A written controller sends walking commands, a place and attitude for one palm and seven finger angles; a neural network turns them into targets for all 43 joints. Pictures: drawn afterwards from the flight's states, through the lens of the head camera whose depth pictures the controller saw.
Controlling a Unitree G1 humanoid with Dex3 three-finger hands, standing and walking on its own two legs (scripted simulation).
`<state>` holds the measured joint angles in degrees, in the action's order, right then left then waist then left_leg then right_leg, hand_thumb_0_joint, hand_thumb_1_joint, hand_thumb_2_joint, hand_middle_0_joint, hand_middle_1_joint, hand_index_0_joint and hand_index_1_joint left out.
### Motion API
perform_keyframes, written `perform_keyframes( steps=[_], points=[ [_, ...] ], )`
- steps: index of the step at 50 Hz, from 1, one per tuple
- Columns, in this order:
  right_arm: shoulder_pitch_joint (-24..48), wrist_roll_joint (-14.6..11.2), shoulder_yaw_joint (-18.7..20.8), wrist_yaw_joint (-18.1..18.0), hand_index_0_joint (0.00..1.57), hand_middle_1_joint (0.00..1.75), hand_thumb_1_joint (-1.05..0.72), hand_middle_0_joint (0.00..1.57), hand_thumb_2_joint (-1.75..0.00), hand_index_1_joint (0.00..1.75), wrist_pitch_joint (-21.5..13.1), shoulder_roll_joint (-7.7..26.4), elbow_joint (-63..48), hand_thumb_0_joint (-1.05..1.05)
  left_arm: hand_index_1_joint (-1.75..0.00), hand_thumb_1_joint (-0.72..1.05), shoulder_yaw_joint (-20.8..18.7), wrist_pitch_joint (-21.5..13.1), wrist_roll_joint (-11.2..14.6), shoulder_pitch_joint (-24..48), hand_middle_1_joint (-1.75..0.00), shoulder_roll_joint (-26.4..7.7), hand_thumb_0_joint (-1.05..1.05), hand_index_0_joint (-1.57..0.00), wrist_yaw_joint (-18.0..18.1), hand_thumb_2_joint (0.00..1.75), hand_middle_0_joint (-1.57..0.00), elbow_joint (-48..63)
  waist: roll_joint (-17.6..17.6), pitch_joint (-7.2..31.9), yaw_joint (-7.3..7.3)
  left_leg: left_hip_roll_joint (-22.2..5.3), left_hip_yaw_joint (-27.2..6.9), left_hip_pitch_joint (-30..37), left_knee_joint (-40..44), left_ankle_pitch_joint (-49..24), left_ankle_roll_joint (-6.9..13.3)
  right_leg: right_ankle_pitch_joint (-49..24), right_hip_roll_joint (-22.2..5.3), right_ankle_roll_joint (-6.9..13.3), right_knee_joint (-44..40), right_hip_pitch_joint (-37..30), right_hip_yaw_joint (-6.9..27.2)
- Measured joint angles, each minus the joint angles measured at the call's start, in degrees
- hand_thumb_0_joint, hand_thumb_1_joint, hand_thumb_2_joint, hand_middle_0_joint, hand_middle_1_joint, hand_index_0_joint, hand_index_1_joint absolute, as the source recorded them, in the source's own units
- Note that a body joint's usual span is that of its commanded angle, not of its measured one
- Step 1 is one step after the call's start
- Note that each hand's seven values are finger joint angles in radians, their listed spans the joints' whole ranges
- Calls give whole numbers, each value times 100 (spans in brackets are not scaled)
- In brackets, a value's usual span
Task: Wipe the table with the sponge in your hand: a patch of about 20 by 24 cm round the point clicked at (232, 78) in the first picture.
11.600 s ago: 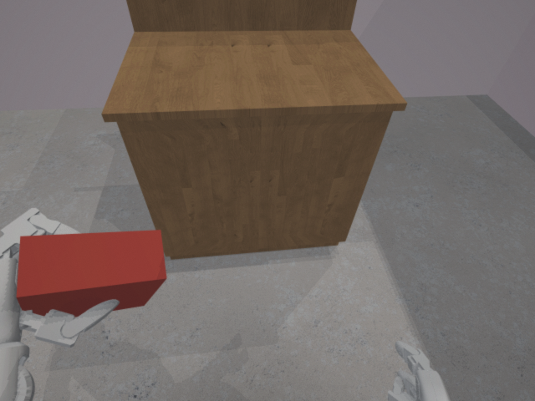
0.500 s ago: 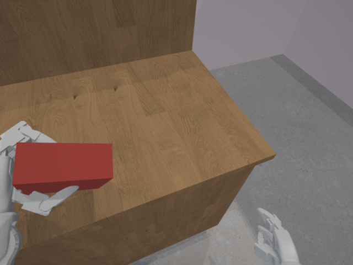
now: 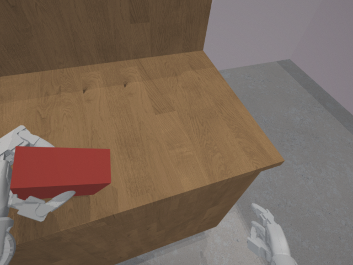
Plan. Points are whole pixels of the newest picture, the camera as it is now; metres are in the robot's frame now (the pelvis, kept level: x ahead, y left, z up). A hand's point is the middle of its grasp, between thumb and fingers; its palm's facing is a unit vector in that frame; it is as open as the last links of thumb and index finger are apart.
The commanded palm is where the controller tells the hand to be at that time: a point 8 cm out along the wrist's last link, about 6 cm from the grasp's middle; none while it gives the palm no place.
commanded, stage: look again from close up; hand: left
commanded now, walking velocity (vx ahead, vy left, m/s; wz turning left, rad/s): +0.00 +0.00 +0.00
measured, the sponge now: (76, 174) +0.24 +0.21 +0.12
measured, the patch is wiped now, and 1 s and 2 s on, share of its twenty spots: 0.00 0.00 0.00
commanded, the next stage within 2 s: come to a stop and stand still in 0.28 s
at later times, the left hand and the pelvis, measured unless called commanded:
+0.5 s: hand (43, 184) +0.20 +0.24 +0.15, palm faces +0.35 -0.85 -0.40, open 9.8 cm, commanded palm +0.14 +0.27 +0.17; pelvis -0.02 -0.01 +0.00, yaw +0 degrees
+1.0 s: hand (60, 175) +0.23 +0.23 +0.13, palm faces +0.26 -0.88 -0.40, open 9.8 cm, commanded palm +0.17 +0.28 +0.17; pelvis +0.00 +0.00 +0.00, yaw -1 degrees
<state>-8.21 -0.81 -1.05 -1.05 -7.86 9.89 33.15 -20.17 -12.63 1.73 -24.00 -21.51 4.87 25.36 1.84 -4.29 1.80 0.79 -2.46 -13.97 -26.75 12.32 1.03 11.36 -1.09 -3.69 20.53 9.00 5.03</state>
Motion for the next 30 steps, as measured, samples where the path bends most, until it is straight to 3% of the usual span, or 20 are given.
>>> perform_keyframes(
  steps=[9, 30],
  points=[
    [-111, -6, 14, -25, 20, 30, -91, 21, -90, 30, 10, 76, 36, 2, -134, -47, -29, -42, 25, 0, -134, 37, -1, -77, 59, 102, -77, 259, -34, -48, 36, -16, -58, -3, 53, -101, -25, -104, 18, 18, -84, -29, -57],
    [-259, -43, 108, -38, 20, 30, -91, 21, -90, 30, 6, 146, 119, 2, -134, -47, -8, -33, -20, -129, -134, 31, -1, -77, 42, 102, -77, 170, -148, -117, -74, -66, -77, -94, 2, -127, -67, -110, 73, 57, 15, 85, -72]
  ],
)
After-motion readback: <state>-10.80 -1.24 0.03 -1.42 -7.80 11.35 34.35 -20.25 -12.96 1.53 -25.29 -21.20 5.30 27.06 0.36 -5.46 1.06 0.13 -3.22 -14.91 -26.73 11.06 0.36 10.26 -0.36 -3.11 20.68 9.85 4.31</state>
